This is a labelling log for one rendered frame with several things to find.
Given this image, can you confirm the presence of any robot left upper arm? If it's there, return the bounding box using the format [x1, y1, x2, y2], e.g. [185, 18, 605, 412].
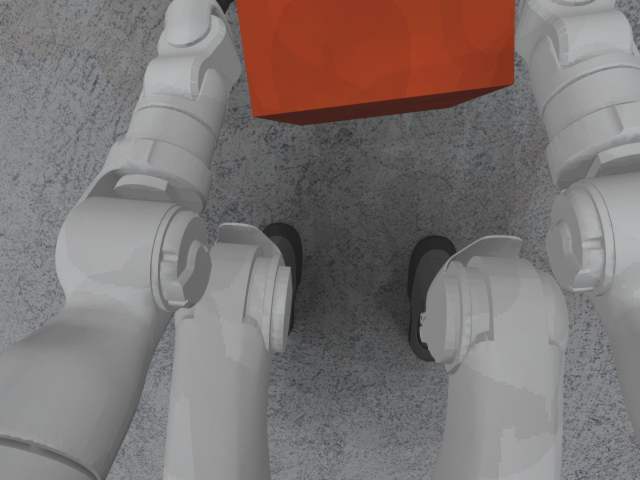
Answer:
[0, 196, 212, 480]

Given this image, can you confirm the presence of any robot left foot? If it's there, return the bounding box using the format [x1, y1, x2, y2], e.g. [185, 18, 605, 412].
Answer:
[263, 223, 302, 336]

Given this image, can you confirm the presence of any robot right upper arm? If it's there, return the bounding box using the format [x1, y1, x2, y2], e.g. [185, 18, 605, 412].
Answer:
[545, 171, 640, 445]

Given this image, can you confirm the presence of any robot left shin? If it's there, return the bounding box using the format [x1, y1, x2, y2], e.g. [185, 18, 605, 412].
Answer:
[174, 223, 285, 329]

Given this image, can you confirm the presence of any robot left forearm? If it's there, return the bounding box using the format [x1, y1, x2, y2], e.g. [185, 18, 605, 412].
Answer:
[55, 0, 241, 286]

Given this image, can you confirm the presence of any carton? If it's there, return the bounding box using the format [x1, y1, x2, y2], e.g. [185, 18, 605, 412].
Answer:
[236, 0, 515, 125]

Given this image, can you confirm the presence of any robot right forearm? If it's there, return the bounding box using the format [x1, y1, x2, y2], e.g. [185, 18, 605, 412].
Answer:
[514, 0, 640, 191]

